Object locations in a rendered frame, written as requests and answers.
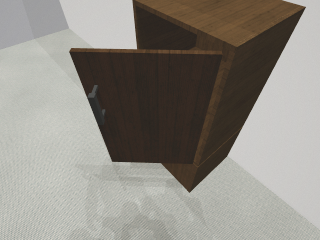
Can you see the cupboard door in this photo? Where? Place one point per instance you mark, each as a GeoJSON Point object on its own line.
{"type": "Point", "coordinates": [156, 100]}

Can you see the handle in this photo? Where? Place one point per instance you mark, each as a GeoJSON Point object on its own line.
{"type": "Point", "coordinates": [95, 106]}

